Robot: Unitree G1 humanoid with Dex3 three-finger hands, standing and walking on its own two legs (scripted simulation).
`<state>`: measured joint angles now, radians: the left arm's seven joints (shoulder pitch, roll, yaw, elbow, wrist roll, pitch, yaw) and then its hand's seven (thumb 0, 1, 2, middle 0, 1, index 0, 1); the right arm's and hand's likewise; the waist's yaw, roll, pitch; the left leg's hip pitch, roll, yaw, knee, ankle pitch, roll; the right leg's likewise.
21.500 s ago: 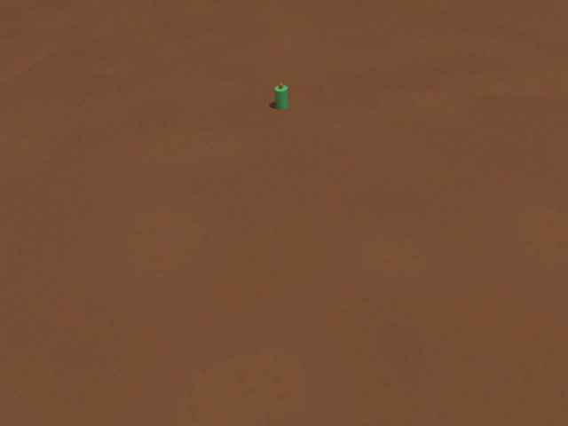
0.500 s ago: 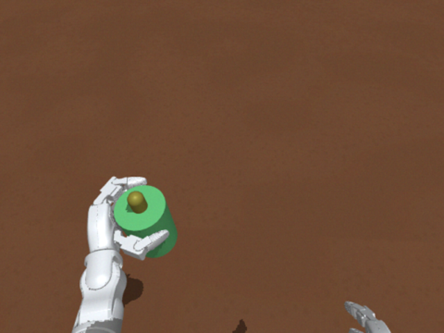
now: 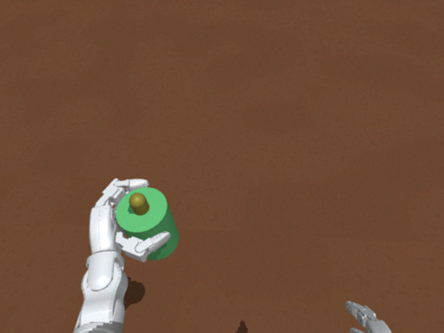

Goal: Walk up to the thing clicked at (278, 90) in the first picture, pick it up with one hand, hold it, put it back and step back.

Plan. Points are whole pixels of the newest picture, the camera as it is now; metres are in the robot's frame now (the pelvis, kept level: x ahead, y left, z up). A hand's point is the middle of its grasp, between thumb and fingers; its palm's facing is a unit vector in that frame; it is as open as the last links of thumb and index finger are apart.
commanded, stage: hold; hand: left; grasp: from the side
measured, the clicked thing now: (148, 221) +0.33 +0.16 +0.03
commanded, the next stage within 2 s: crouch in 0.02 s
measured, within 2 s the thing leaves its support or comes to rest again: neither
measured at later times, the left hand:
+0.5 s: hand (144, 236) +0.33 +0.18 -0.02, palm faces +0.22 -0.98 -0.02, open 11.6 cm
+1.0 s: hand (157, 268) +0.35 +0.21 -0.27, palm faces +0.24 -0.97 -0.05, open 11.7 cm
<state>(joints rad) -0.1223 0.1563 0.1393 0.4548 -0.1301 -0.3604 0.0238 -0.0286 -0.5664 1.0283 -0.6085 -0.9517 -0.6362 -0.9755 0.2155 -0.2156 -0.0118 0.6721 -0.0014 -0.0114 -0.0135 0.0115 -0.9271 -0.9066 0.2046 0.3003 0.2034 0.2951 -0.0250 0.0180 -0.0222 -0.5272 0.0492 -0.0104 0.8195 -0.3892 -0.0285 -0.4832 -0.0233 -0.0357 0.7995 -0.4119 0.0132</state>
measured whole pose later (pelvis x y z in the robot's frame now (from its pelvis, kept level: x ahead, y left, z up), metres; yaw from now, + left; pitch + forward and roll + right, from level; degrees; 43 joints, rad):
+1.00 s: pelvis -0.06 +0.00 -0.23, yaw -3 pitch +33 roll -4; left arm -0.47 0.27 0.38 0.96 -0.10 -0.78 -0.03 -0.03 -0.58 1.04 -0.61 -0.96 -0.64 -0.98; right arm 0.09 -0.24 -0.01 0.72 -0.09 -0.01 0.09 0.01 -0.92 -0.91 0.20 0.30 0.20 0.29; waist -0.07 0.00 -0.19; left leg -1.76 0.06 -0.08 1.85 -0.67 -0.03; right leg -1.69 -0.01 -0.04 1.82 -0.70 0.01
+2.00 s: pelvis -0.09 +0.01 -0.43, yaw -9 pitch +26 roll -9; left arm -0.61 0.53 0.58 1.11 -0.09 -0.82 -0.13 -0.03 -0.58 1.04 -0.61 -0.96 -0.64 -0.98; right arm 0.00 -0.31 0.16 0.72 -0.19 0.04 0.11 0.00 -0.93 -0.91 0.21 0.30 0.21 0.30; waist -0.17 -0.08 0.05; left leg -2.28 0.03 -0.22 2.50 -0.69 -0.05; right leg -2.17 0.02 -0.10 2.41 -0.71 0.04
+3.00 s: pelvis -0.10 +0.03 -0.46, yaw -15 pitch +16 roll -14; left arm -0.62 0.76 0.62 1.37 -0.08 -1.01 -0.02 -0.03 -0.56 1.01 -0.62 -0.93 -0.65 -0.95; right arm -0.14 -0.36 0.41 0.62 -0.32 0.04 0.14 0.00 -0.92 -0.90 0.21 0.30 0.21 0.30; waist -0.24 -0.22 0.26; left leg -2.25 0.02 -0.36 2.65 -0.70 -0.05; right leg -2.10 0.07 -0.19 2.45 -0.67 0.07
